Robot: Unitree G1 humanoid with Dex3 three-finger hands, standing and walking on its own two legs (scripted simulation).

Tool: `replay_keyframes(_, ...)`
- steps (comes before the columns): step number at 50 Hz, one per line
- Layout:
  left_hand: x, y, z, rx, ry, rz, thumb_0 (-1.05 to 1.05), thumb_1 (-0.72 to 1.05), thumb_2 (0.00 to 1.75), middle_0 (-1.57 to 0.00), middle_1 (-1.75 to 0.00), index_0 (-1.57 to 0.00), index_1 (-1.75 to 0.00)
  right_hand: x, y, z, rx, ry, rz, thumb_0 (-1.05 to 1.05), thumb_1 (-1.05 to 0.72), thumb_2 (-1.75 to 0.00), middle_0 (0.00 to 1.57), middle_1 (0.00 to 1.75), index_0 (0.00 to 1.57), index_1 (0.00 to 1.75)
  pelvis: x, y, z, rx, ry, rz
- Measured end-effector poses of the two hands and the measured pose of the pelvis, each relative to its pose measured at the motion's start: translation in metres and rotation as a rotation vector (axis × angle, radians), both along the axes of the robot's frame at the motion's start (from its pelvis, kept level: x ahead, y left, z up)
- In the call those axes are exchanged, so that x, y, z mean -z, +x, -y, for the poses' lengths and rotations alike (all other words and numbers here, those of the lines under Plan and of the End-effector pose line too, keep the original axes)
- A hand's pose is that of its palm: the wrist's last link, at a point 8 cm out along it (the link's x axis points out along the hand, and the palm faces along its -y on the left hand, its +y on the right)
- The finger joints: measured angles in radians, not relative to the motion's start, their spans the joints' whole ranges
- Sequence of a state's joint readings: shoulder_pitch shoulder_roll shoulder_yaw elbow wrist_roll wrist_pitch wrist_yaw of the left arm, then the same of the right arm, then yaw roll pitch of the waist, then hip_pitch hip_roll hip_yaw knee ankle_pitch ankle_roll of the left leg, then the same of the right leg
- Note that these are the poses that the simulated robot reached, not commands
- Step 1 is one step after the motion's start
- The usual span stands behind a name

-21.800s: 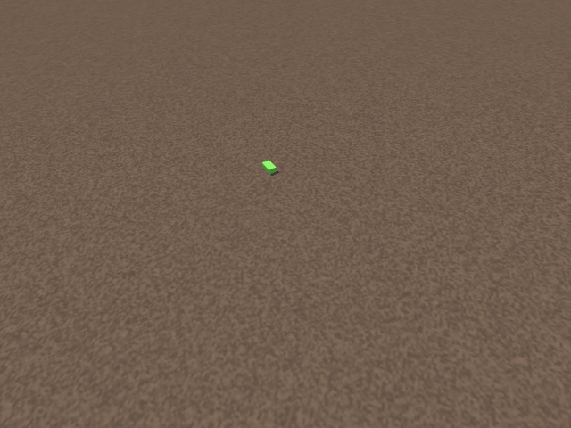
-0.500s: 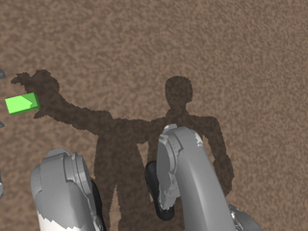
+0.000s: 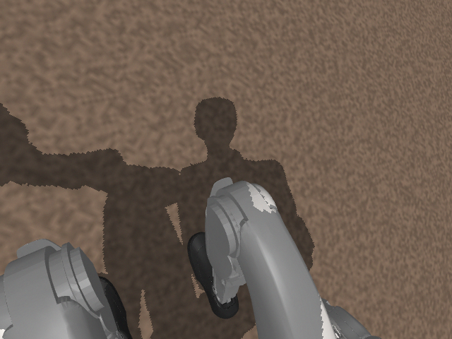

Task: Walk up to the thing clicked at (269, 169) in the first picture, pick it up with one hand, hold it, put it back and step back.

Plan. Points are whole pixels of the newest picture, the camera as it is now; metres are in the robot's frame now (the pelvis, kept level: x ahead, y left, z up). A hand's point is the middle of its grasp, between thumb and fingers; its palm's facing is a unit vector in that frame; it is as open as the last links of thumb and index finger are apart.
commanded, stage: rest palm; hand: left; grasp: from above
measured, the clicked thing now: out of the picture +0.46 +0.32 -0.28
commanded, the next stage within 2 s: close in 0.68 s
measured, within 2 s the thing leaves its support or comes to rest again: neither
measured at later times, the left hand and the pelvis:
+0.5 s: hand out of the picture +0.45 +0.32 -0.24, palm faces -0.42 -0.15 -0.89, open 14.0 cm; pelvis +0.00 +0.00 +0.00, yaw -2 degrees
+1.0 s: hand out of the picture +0.45 +0.31 -0.26, palm faces -0.42 -0.14 -0.90, open 12.7 cm; pelvis +0.00 +0.00 +0.00, yaw -3 degrees
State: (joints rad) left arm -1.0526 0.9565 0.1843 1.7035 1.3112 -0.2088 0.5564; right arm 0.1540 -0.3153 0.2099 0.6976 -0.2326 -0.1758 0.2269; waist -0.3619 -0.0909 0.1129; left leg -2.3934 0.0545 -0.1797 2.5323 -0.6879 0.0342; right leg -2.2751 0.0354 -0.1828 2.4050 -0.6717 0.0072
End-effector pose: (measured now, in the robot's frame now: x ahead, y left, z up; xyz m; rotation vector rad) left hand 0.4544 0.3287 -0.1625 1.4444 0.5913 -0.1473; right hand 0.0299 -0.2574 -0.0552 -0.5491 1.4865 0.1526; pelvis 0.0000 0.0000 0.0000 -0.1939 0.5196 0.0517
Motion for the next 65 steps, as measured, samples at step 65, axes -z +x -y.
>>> replay_keyframes(65,0.034,-0.002,0.01,0.023,-0.017,0.004,0.0,-0.02,0.61,-0.46,-0.68,-0.48,-0.67,-0.015,0.007,-0.013,-0.139,0.07,-0.004,0.0,-0.9,-0.89,0.2,0.3,0.2,0.3,-0.001,-0.002,-0.002,0.036,-0.053,0.06)
